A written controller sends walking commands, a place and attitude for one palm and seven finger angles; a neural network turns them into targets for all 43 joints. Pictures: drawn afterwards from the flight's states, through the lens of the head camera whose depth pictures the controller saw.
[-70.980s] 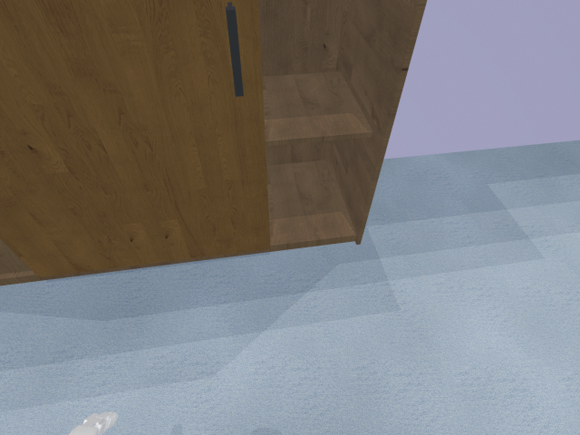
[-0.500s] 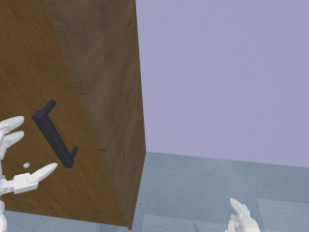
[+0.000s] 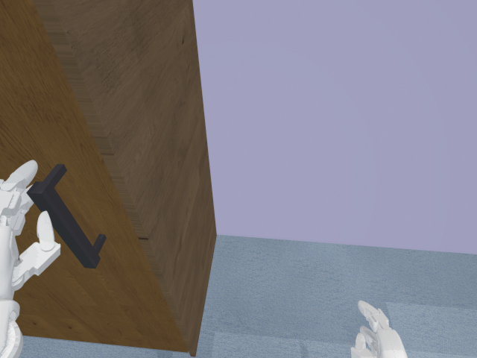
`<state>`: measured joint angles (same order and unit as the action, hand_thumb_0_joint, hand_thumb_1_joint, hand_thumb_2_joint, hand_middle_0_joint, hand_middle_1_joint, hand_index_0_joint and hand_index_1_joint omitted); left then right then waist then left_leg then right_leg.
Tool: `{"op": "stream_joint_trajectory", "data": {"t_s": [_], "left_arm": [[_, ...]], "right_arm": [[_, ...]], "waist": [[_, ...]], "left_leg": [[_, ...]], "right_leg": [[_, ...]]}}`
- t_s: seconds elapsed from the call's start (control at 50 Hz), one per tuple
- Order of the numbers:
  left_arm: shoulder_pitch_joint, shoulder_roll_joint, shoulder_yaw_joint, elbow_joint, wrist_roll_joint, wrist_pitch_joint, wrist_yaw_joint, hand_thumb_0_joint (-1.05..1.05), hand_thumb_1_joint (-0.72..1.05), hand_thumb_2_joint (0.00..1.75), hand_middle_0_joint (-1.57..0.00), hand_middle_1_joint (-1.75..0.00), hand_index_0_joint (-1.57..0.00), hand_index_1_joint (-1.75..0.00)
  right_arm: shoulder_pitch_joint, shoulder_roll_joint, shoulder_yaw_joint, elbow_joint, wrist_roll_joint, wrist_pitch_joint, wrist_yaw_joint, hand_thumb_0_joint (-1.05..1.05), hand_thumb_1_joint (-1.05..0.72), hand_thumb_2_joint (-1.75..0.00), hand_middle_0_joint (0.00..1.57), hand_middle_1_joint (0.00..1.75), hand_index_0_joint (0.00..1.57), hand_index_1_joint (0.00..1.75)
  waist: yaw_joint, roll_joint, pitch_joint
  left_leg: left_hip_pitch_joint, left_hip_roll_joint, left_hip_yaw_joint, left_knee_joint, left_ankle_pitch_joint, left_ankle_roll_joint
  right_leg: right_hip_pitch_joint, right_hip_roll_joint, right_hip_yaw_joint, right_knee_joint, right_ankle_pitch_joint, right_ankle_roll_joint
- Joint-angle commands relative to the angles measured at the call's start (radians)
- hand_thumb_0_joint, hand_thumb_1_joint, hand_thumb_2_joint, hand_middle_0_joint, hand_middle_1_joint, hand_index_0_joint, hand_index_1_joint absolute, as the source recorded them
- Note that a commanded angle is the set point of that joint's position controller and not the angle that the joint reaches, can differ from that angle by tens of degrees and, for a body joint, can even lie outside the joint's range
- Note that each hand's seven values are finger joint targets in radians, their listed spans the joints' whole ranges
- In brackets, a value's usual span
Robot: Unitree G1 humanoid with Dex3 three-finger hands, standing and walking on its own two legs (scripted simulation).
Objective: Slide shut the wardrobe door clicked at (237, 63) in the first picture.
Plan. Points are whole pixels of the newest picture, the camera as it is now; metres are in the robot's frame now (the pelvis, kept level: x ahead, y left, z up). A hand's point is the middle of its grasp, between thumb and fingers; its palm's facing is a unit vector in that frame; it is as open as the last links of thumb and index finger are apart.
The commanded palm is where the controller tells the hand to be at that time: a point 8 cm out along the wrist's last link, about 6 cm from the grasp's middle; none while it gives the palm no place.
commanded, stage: draw the hand back to the body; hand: left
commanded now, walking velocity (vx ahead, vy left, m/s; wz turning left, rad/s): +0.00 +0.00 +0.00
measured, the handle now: (76, 220) +0.27 +0.30 +0.11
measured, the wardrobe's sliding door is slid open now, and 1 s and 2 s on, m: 0.00 0.00 0.00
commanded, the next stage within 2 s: step back with the hand held close in 0.16 s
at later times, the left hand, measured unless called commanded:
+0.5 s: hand (59, 242) +0.20 +0.27 +0.16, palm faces +0.40 -0.80 -0.45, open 7.4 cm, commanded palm +0.13 +0.30 +0.18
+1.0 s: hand out of the picture +0.10 +0.28 +0.16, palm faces +0.46 -0.77 -0.44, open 7.4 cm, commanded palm +0.03 +0.33 +0.18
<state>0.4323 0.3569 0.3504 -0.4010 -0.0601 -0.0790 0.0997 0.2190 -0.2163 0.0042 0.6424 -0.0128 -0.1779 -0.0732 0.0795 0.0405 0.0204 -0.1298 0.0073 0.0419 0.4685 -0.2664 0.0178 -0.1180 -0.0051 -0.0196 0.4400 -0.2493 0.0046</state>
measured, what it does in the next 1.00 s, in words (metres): shifts its weight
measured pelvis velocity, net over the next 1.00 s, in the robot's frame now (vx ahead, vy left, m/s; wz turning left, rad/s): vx -0.11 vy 0.03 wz -0.01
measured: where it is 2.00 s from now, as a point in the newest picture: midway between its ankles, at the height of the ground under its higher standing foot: outside the picture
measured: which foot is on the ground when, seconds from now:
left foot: down 0.00-1.00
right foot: down 0.00-1.00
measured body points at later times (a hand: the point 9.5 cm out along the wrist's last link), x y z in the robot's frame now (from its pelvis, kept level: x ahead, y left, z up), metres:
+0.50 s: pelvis -0.02 +0.01 +0.00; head -0.01 +0.00 +0.45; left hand +0.17 +0.31 +0.18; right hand +0.16 -0.23 -0.08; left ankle +0.00 +0.10 -0.74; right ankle +0.00 -0.12 -0.74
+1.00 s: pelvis -0.11 +0.03 -0.02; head -0.09 +0.03 +0.43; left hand +0.07 +0.32 +0.18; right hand +0.05 -0.22 -0.10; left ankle +0.00 +0.10 -0.74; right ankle +0.00 -0.12 -0.74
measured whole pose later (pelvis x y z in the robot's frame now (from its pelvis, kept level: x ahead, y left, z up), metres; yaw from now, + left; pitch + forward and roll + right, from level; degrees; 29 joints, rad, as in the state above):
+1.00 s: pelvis -0.11 +0.03 -0.02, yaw -1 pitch -2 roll +0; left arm 0.45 0.37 0.43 -0.49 0.01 -0.25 0.16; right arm 0.24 -0.22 -0.01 0.57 -0.01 -0.11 -0.08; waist 0.01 -0.01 0.07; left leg -0.42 -0.02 0.08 0.62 -0.21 0.07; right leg -0.42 -0.02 0.04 0.61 -0.18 0.03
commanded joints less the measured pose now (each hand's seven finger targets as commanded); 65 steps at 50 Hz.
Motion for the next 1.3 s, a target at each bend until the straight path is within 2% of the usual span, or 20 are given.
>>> {"op": "stream_joint_trajectory", "data": {"t_s": [0.0,0.26,0.28,0.32,0.36,0.44,0.52,0.62,0.74,0.86,0.92,0.98,1.06,1.08,1.1,1.12,1.14,1.16,1.18,1.28], "left_arm": [[-0.108,0.186,0.111,-0.220,0.006,-0.060,0.014,0.00,0.90,0.90,-0.20,-0.30,-0.20,-0.30],[-0.161,0.202,0.123,-0.184,0.005,-0.059,0.017,0.00,0.90,0.90,-0.20,-0.30,-0.20,-0.30],[-0.281,0.305,0.223,-0.254,0.008,-0.106,0.029,0.00,0.90,0.90,-0.20,-0.30,-0.20,-0.30],[-0.154,0.217,0.154,-0.148,0.016,-0.117,0.022,0.00,0.90,0.90,-0.20,-0.30,-0.20,-0.30],[-0.085,0.168,0.106,-0.147,0.025,-0.112,0.019,0.00,0.90,0.90,-0.20,-0.30,-0.20,-0.30],[0.000,0.197,0.145,-0.220,0.029,-0.132,0.033,0.00,0.90,0.90,-0.20,-0.30,-0.20,-0.30],[0.065,0.248,0.216,-0.279,0.029,-0.145,0.046,0.00,0.90,0.90,-0.20,-0.30,-0.20,-0.30],[0.086,0.227,0.222,-0.266,0.036,-0.162,0.051,0.00,0.90,0.90,-0.20,-0.30,-0.20,-0.30],[0.031,0.203,0.210,-0.221,0.056,-0.187,0.056,0.00,0.90,0.90,-0.20,-0.30,-0.20,-0.30],[-0.062,0.219,0.197,-0.293,0.069,-0.219,0.070,0.00,0.90,0.90,-0.20,-0.30,-0.20,-0.30],[-0.079,0.229,0.209,-0.335,0.065,-0.237,0.084,0.00,0.90,0.90,-0.20,-0.30,-0.20,-0.30],[-0.046,0.220,0.252,-0.303,0.081,-0.251,0.091,0.00,0.90,0.90,-0.20,-0.30,-0.20,-0.30],[0.031,0.208,0.264,-0.204,0.076,-0.244,0.071,0.00,0.90,0.90,-0.20,-0.30,-0.20,-0.30],[0.037,0.213,0.262,-0.196,0.072,-0.244,0.064,0.00,0.90,0.90,-0.20,-0.30,-0.20,-0.30],[0.041,0.224,0.257,-0.185,0.066,-0.240,0.059,0.00,0.90,0.90,-0.20,-0.30,-0.20,-0.30],[0.023,0.226,0.222,-0.203,0.048,-0.237,0.056,0.00,0.90,0.90,-0.20,-0.30,-0.20,-0.30],[-0.004,0.243,0.199,-0.232,0.040,-0.241,0.059,0.00,0.90,0.90,-0.20,-0.30,-0.20,-0.30],[-0.020,0.238,0.192,-0.240,0.046,-0.251,0.062,0.00,0.90,0.90,-0.20,-0.30,-0.20,-0.30],[-0.027,0.231,0.181,-0.255,0.051,-0.234,0.058,0.00,0.90,0.90,-0.20,-0.30,-0.20,-0.30],[-0.018,0.257,0.222,-0.296,0.052,-0.211,0.075,0.00,0.90,0.90,-0.20,-0.30,-0.20,-0.30]], "right_arm": [[-0.115,-0.108,-0.032,-0.155,0.000,-0.054,-0.006,0.00,-0.90,-0.90,0.20,0.30,0.20,0.30],[-0.132,-0.106,-0.029,-0.143,-0.004,-0.048,-0.012,0.00,-0.90,-0.90,0.20,0.30,0.20,0.30],[-0.135,-0.122,-0.017,-0.197,0.013,-0.025,-0.007,0.00,-0.90,-0.90,0.20,0.30,0.20,0.30],[-0.136,-0.102,-0.017,-0.160,0.003,0.004,-0.009,0.00,-0.90,-0.90,0.20,0.30,0.20,0.30],[-0.114,-0.112,-0.029,-0.183,0.002,0.025,0.000,0.00,-0.90,-0.90,0.20,0.30,0.20,0.30],[-0.114,-0.123,-0.043,-0.221,0.000,0.050,-0.002,0.00,-0.90,-0.90,0.20,0.30,0.20,0.30],[-0.119,-0.115,-0.053,-0.260,0.004,0.074,-0.005,0.00,-0.90,-0.90,0.20,0.30,0.20,0.30],[-0.110,-0.126,-0.062,-0.268,0.010,0.078,-0.008,0.00,-0.90,-0.90,0.20,0.30,0.20,0.30],[-0.086,-0.140,-0.066,-0.256,0.016,0.056,-0.015,0.00,-0.90,-0.90,0.20,0.30,0.20,0.30],[-0.055,-0.134,-0.064,-0.233,0.011,0.023,-0.014,0.00,-0.90,-0.90,0.20,0.30,0.20,0.30],[-0.053,-0.132,-0.058,-0.222,0.009,0.003,-0.017,0.00,-0.90,-0.90,0.20,0.30,0.20,0.30],[-0.063,-0.146,-0.065,-0.224,0.008,-0.018,-0.019,0.00,-0.90,-0.90,0.20,0.30,0.20,0.30],[-0.073,-0.148,-0.085,-0.217,0.021,-0.012,-0.004,0.00,-0.90,-0.90,0.20,0.30,0.20,0.30],[-0.077,-0.140,-0.083,-0.219,0.022,-0.009,-0.002,0.00,-0.90,-0.90,0.20,0.30,0.20,0.30],[-0.072,-0.129,-0.084,-0.220,0.018,-0.005,-0.001,0.00,-0.90,-0.90,0.20,0.30,0.20,0.30],[-0.071,-0.094,-0.077,-0.195,0.021,0.001,0.009,0.00,-0.90,-0.90,0.20,0.30,0.20,0.30],[-0.079,-0.088,-0.072,-0.168,0.021,0.000,0.027,0.00,-0.90,-0.90,0.20,0.30,0.20,0.30],[-0.064,-0.081,-0.063,-0.167,0.009,-0.009,0.030,0.00,-0.90,-0.90,0.20,0.30,0.20,0.30],[-0.072,-0.076,-0.062,-0.181,0.018,-0.016,0.026,0.00,-0.90,-0.90,0.20,0.30,0.20,0.30],[-0.099,-0.072,-0.037,-0.185,0.003,-0.001,-0.004,0.00,-0.90,-0.90,0.20,0.30,0.20,0.30]], "waist": [[0.007,0.046,-0.084],[0.005,0.021,-0.063],[-0.045,-0.008,0.027],[-0.056,-0.074,0.036],[-0.054,-0.073,-0.041],[-0.042,0.049,-0.192],[-0.035,-0.004,-0.252],[-0.041,0.057,-0.179],[-0.058,0.039,-0.081],[-0.075,-0.055,-0.050],[-0.077,0.012,-0.085],[-0.057,0.206,-0.123],[-0.053,0.141,-0.054],[-0.049,0.088,-0.016],[-0.054,-0.034,0.015],[-0.066,-0.250,0.029],[-0.060,-0.284,-0.005],[-0.063,-0.234,-0.088],[-0.064,-0.280,-0.168],[-0.062,-0.145,-0.198]], "left_leg": [[0.022,0.023,-0.015,-0.072,0.222,-0.002],[0.031,0.015,-0.013,-0.097,0.156,0.006],[-0.025,0.020,-0.020,-0.063,0.067,0.020],[-0.008,0.015,-0.033,-0.022,0.053,0.020],[0.016,0.026,-0.021,-0.020,0.117,0.013],[0.047,0.071,-0.033,-0.077,0.341,0.012],[-0.013,0.091,-0.060,-0.080,0.420,0.013],[-0.194,0.123,-0.091,-0.133,0.237,0.036],[-0.452,0.130,-0.120,-0.169,-0.256,0.078],[-0.334,0.065,-0.115,-0.008,-0.347,0.062],[-0.312,0.089,-0.170,-0.076,-0.333,0.065],[-0.549,0.247,-0.311,-0.284,-0.469,0.127],[-0.688,0.257,-0.237,-0.246,-0.535,0.122],[-0.668,0.212,-0.203,-0.164,-0.503,0.097],[-0.563,0.117,-0.124,0.012,-0.407,0.051],[-0.367,0.005,-0.029,0.358,-0.229,-0.026],[-0.325,-0.031,-0.035,0.630,-0.191,-0.049],[-0.363,-0.013,-0.062,0.675,-0.205,-0.055],[-0.399,-0.012,-0.067,0.643,-0.198,-0.053],[-0.181,-0.024,0.019,0.144,-0.065,-0.038]], "right_leg": [[0.006,-0.011,0.013,-0.079,0.172,-0.026],[0.001,-0.010,0.014,-0.114,0.108,-0.022],[-0.134,-0.055,0.165,-0.185,0.151,-0.029],[-0.195,-0.098,0.187,-0.208,0.153,-0.039],[-0.175,-0.112,0.172,-0.172,0.226,-0.036],[-0.086,-0.064,0.106,-0.036,0.372,-0.009],[-0.023,-0.039,0.078,0.049,0.418,0.003],[0.002,-0.021,0.085,0.122,0.348,0.009],[0.038,-0.027,0.127,0.151,0.197,0.005],[-0.234,-0.098,0.230,-0.010,-0.162,-0.047],[-0.237,-0.066,0.175,0.074,-0.124,-0.031],[0.029,0.041,0.045,0.408,0.012,0.019],[0.092,0.058,0.031,0.375,-0.112,-0.002],[0.039,0.032,0.065,0.239,-0.144,-0.023],[-0.119,-0.047,0.225,0.027,-0.210,-0.070],[-0.403,-0.255,0.515,-0.203,-0.267,-0.170],[-0.415,-0.382,0.583,-0.234,0.141,-0.233],[-0.276,-0.352,0.446,-0.126,0.545,-0.236],[-0.145,-0.311,0.395,-0.039,0.746,-0.215],[-0.099,-0.209,0.253,0.090,0.812,-0.123]]}}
